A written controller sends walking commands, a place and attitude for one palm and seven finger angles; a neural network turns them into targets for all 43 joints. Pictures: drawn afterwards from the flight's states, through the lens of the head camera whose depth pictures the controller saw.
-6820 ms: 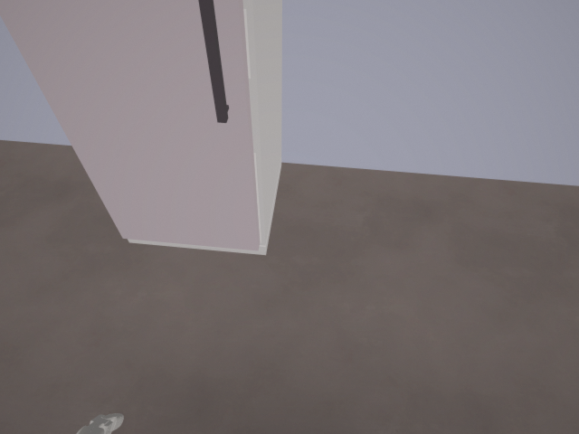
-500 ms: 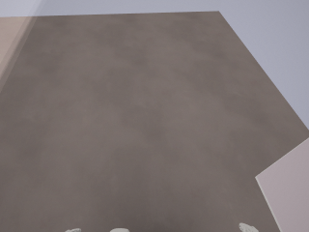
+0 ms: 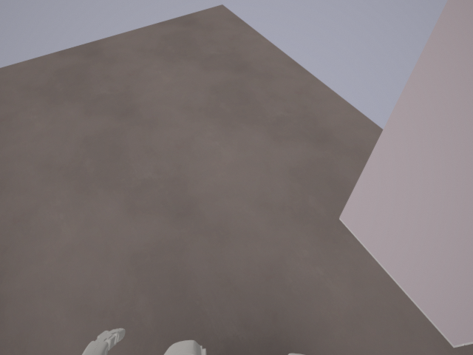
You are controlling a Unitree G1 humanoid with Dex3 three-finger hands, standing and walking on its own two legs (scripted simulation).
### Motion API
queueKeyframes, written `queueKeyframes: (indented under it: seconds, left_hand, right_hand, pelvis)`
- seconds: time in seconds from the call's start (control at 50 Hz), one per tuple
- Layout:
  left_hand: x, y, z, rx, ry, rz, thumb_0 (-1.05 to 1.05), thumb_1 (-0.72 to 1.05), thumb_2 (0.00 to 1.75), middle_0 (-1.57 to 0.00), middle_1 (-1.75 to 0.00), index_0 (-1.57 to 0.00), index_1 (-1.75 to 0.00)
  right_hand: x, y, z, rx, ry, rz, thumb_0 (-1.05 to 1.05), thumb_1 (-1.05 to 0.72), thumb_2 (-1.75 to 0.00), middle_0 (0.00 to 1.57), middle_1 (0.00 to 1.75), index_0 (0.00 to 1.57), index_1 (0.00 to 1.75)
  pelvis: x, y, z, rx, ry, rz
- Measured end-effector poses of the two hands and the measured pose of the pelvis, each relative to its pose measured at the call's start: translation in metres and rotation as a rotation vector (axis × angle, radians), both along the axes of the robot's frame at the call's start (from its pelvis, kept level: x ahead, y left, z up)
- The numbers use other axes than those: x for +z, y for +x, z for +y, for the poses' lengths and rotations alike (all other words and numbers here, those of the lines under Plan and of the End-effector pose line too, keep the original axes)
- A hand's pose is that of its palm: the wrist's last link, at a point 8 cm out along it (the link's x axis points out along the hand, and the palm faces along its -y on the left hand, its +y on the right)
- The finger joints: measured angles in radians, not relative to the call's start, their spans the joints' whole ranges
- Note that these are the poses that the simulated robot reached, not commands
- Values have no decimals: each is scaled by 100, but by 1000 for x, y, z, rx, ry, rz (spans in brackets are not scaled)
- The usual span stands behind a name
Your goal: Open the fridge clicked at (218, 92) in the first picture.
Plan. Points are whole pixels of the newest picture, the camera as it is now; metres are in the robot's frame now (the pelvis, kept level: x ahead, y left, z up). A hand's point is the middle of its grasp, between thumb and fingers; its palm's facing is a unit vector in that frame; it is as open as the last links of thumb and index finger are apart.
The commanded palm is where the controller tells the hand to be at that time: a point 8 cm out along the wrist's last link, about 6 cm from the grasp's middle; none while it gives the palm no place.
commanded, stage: turn to face it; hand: right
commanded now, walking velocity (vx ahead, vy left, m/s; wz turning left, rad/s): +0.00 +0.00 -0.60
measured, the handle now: out of the picture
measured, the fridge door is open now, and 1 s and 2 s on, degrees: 0 0 0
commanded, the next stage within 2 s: take the last steps up to it in 1.52 s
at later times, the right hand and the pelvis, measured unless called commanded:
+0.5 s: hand out of the picture +0.04 -0.17 -0.12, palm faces +0.31 +0.91 -0.29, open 7.4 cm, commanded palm none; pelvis -0.01 +0.05 +0.01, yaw -18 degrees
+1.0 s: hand out of the picture -0.12 -0.22 -0.16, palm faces +0.61 +0.75 -0.25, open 7.4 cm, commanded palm none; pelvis -0.04 +0.00 +0.02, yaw -35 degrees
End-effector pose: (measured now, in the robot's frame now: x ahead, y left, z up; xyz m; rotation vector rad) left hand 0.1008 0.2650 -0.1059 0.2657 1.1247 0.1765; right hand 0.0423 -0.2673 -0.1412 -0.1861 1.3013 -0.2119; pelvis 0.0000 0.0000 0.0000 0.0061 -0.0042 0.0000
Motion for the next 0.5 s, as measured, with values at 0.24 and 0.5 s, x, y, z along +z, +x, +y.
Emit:
queueKeyframes:
  seconds: [0.24, 0.5]
  left_hand:
    - [0, 7, -19, -99, -54, 42, 1, 90, 90, -20, -30, -20, -30]
    - [-26, 19, 18, -206, -97, 127, 1, 91, 90, -20, -30, -20, -30]
  right_hand:
    - [34, 14, -3, -83, -33, -146, 1, -91, -90, 19, 29, 20, 29]
    - [52, -28, 54, -212, -77, -198, 1, -91, -90, 20, 29, 20, 30]
  pelvis:
    - [15, -3, 7, -135, 10, 7]
    - [13, -5, 47, -312, -34, -12]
